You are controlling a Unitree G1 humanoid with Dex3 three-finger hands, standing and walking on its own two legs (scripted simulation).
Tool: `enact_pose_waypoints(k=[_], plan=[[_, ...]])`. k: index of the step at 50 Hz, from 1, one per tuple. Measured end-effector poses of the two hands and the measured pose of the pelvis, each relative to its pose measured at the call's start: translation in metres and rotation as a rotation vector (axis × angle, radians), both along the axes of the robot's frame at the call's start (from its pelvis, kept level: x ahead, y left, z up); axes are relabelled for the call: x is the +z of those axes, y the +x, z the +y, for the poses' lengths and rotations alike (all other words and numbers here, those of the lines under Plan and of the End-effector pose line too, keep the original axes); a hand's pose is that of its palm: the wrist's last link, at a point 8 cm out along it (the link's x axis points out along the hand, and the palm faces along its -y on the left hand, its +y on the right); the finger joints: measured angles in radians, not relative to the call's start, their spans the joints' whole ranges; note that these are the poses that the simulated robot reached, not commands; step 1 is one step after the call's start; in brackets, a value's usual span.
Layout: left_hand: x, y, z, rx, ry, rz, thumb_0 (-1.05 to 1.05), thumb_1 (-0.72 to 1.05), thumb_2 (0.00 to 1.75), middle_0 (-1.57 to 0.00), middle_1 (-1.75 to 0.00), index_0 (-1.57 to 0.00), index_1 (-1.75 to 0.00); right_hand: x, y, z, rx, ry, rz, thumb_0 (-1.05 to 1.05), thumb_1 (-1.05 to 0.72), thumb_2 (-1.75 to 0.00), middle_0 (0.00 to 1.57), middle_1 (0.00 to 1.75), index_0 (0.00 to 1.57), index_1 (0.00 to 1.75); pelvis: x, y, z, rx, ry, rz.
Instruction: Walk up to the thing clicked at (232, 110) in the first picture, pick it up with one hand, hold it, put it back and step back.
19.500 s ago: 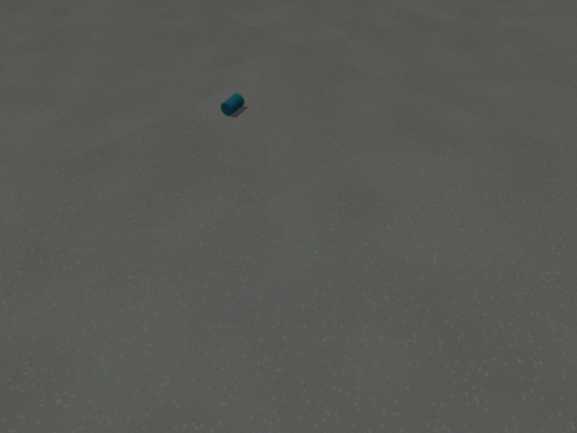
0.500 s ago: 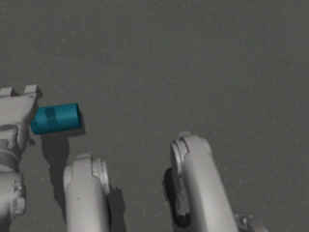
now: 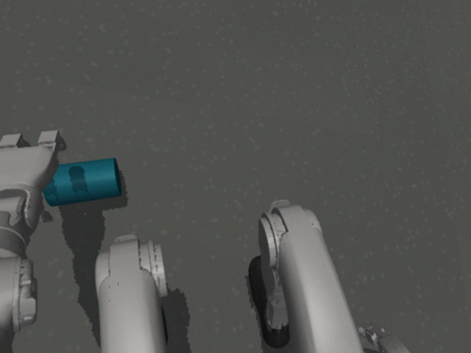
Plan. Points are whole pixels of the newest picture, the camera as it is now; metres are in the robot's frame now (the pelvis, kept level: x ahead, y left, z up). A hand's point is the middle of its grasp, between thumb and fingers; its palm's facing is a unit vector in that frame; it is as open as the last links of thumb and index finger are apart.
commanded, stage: rise first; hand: left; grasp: from above
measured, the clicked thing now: (84, 181) +0.48 +0.23 -0.29
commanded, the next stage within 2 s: approach in 0.56 s
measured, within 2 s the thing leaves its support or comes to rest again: neither
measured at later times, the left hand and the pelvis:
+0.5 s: hand (37, 184) +0.44 +0.28 -0.17, palm faces -0.45 -0.04 -0.89, open 13.9 cm; pelvis +0.00 +0.00 +0.00, yaw +0 degrees
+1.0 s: hand (70, 172) +0.46 +0.23 -0.18, palm faces -0.43 -0.03 -0.90, open 13.8 cm; pelvis +0.00 +0.00 +0.00, yaw +0 degrees
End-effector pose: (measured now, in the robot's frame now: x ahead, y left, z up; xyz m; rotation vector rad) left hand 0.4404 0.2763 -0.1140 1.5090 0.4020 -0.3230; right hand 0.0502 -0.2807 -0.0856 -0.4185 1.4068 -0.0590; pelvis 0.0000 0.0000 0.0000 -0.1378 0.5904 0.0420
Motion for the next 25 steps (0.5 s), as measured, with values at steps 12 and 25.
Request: enact_pose_waypoints(k=[12,25], plan=[[0.005,0.001,-0.001,0.008,0.023,0.003,0.00,-0.50,1.00,-0.11,-1.02,-0.11,-1.03,-0.005,0.000,0.003,-0.002,0.027,0.003,0.01,-0.91,-0.90,0.21,0.30,0.20,0.29,0.002,0.001,-0.002,0.000,0.008,0.006],[0.001,0.006,0.003,0.017,0.011,-0.001,0.00,-0.50,1.00,-0.10,-1.04,-0.11,-1.04,-0.003,-0.002,-0.001,0.000,0.016,0.024,0.01,-0.92,-0.90,0.21,0.30,0.20,0.29,-0.001,0.003,-0.002,0.000,0.003,0.009]])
